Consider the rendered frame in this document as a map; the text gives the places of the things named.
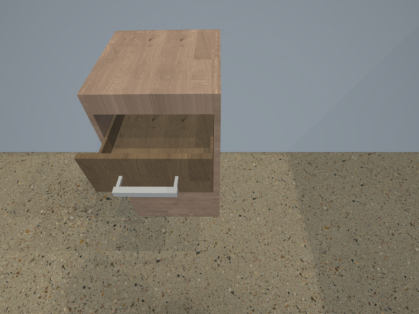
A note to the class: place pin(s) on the cabinet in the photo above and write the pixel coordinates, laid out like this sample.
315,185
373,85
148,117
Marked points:
160,72

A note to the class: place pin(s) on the handle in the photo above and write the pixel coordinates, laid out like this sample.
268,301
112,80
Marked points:
145,191

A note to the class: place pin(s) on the drawer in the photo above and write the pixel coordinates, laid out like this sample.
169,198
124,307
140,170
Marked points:
151,149

